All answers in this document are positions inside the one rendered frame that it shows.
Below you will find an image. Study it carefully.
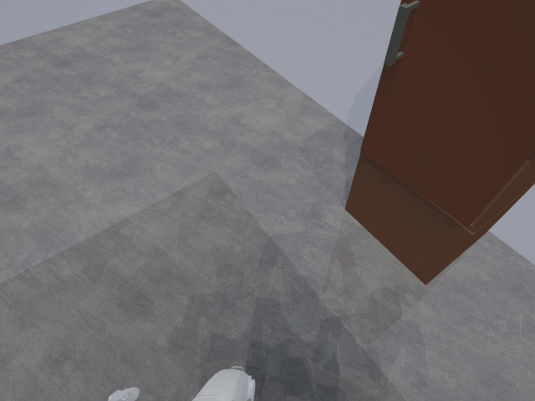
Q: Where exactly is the handle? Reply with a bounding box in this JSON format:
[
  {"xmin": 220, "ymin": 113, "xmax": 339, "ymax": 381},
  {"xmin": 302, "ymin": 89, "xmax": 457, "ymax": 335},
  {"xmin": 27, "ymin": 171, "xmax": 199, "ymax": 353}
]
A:
[{"xmin": 384, "ymin": 0, "xmax": 420, "ymax": 67}]

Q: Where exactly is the cupboard door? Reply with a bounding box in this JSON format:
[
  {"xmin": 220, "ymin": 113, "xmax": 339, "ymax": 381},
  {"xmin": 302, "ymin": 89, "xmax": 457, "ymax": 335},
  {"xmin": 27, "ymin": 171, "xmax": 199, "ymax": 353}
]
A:
[{"xmin": 360, "ymin": 0, "xmax": 535, "ymax": 227}]

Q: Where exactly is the robot left thigh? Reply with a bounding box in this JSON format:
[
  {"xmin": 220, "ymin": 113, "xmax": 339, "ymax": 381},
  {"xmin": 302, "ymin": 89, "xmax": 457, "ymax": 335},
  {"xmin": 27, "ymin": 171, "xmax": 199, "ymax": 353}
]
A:
[{"xmin": 192, "ymin": 369, "xmax": 255, "ymax": 401}]

